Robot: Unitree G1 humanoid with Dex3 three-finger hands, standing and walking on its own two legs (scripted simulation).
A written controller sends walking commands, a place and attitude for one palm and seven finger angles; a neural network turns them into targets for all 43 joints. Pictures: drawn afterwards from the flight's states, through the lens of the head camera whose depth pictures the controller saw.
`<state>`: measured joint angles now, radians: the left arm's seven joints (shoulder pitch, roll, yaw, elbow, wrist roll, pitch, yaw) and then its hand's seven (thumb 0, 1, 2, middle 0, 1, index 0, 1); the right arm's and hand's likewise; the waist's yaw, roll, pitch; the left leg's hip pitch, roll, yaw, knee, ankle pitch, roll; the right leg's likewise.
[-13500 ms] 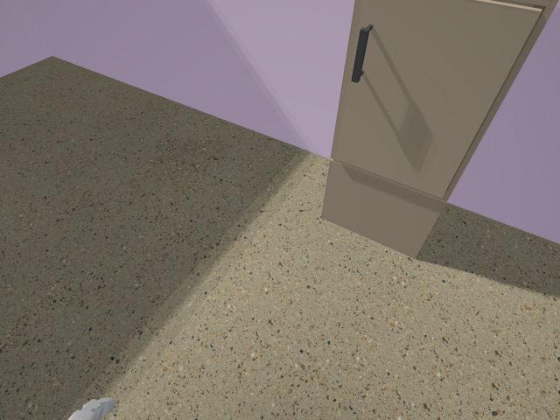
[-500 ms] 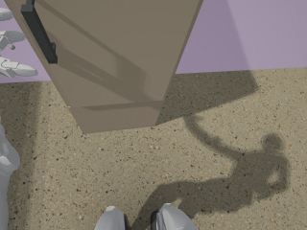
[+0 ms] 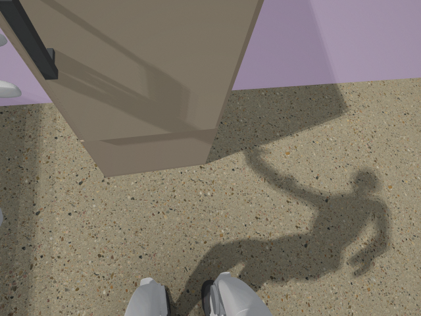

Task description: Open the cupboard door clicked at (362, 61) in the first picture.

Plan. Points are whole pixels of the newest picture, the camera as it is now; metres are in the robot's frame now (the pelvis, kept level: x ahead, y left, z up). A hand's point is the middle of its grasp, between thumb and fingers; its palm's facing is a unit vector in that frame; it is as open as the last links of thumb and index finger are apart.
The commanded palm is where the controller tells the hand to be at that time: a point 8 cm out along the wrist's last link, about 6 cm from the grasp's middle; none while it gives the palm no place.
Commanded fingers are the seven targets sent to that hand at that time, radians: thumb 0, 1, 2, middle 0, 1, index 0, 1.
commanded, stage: slide the fingers in behind the handle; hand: left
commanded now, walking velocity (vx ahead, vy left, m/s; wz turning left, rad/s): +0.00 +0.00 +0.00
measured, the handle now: (32, 32) +0.57 +0.23 +0.10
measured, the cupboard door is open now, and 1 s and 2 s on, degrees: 0 0 0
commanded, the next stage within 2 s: close the thumb around the handle in 1.52 s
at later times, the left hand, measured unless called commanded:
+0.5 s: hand (2, 58) +0.52 +0.27 +0.10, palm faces +0.10 -0.99 +0.01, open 14.5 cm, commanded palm +0.50 +0.28 +0.10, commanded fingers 0.00 -0.50 0.30 -0.30 -1.20 -0.30 -1.20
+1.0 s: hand (41, 55) +0.52 +0.21 +0.11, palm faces +0.09 -1.00 -0.04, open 13.9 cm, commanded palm +0.50 +0.25 +0.10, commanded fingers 0.00 -0.50 0.30 -0.30 -1.20 -0.30 -1.20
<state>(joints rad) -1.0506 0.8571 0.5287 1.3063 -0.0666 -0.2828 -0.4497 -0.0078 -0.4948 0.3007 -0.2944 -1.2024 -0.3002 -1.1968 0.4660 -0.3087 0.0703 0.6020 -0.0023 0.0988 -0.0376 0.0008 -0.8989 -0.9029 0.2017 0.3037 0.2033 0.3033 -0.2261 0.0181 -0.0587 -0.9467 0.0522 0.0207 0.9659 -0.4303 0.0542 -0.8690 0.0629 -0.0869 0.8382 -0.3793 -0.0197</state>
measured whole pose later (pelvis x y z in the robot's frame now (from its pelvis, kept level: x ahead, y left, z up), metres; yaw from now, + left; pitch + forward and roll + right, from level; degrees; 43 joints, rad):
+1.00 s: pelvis +0.00 -0.01 +0.00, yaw +1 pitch +21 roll -4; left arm -1.02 0.62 0.42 1.26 -0.05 -0.34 -0.23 -0.01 -0.49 0.30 -0.30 -1.20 -0.30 -1.22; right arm 0.43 -0.28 0.05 0.61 -0.02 0.06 0.01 0.00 -0.90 -0.90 0.20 0.30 0.20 0.30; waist -0.20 0.03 -0.08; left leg -0.89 0.04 0.02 0.95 -0.42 0.04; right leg -0.83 0.05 -0.08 0.86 -0.40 -0.03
